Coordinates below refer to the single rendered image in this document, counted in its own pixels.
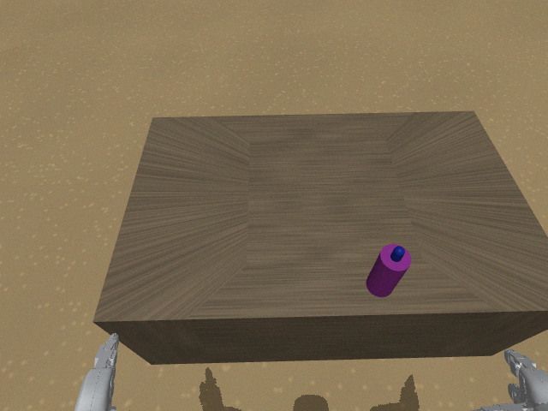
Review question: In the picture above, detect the right robot hand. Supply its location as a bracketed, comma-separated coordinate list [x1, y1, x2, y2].
[472, 349, 548, 411]

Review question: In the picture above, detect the left robot hand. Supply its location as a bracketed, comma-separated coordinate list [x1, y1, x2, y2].
[74, 333, 126, 411]

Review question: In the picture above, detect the bottle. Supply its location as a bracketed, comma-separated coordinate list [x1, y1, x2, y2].
[366, 244, 411, 297]

